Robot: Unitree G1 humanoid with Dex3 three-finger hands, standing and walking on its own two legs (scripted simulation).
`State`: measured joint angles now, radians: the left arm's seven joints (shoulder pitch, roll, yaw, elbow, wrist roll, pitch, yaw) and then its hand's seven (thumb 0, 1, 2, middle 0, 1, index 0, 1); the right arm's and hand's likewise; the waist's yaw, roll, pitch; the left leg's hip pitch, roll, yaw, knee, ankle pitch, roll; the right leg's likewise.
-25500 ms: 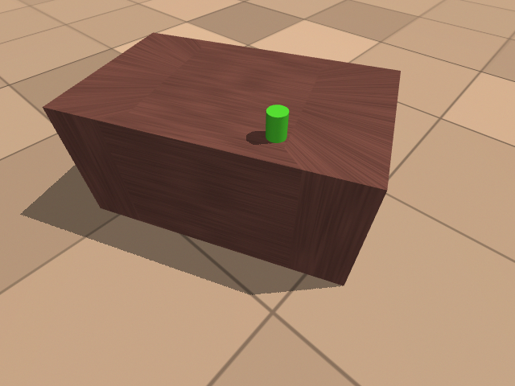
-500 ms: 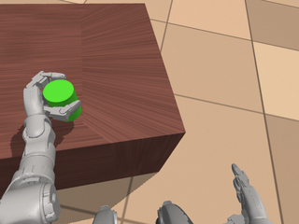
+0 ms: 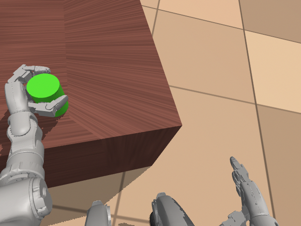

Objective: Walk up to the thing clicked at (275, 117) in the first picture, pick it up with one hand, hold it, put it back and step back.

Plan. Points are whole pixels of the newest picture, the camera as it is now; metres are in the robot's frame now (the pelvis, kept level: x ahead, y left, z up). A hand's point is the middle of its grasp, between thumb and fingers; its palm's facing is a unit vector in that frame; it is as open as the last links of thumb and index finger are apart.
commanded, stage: lower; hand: left
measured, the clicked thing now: (49, 96) +0.49 +0.20 -0.01
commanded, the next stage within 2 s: loosen in 0.32 s
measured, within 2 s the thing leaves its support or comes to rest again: rests again in 0.06 s
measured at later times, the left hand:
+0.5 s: hand (45, 94) +0.49 +0.21 +0.00, palm faces +0.22 -0.98 -0.03, open 10.1 cm
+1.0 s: hand (46, 94) +0.49 +0.21 +0.00, palm faces +0.22 -0.98 -0.01, open 16.5 cm
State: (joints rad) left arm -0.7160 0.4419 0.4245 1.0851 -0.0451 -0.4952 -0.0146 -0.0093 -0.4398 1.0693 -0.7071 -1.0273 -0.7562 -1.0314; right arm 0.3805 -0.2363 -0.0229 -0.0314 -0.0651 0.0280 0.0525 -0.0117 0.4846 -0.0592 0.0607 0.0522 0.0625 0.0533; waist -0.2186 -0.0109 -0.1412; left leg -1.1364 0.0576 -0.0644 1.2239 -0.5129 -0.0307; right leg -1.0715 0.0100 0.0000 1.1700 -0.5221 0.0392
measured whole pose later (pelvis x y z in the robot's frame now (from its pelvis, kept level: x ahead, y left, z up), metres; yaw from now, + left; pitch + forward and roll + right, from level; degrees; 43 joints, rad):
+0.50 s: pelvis -0.01 +0.00 -0.02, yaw +0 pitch +26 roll -4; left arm -0.76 0.48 0.43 1.13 -0.02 -0.53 -0.01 -0.01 -0.44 1.07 -0.71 -1.02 -0.76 -1.03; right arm 0.39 -0.25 -0.02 -0.09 -0.08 0.04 0.07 -0.01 0.48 -0.06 0.06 0.05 0.06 0.05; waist -0.24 -0.01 -0.16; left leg -1.22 0.05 -0.08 1.30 -0.52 -0.03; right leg -1.15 0.01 -0.01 1.24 -0.53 0.04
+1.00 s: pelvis -0.01 +0.01 -0.02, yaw -1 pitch +26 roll -4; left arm -0.75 0.46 0.44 1.10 -0.03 -0.51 0.01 -0.01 -0.59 0.09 -0.31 -0.20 -0.32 -0.20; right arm 0.40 -0.24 -0.02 -0.09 -0.08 0.03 0.06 -0.01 0.49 -0.05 0.07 0.05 0.07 0.05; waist -0.24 -0.01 -0.16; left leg -1.23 0.06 -0.07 1.31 -0.53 -0.02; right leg -1.16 0.01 0.00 1.24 -0.54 0.05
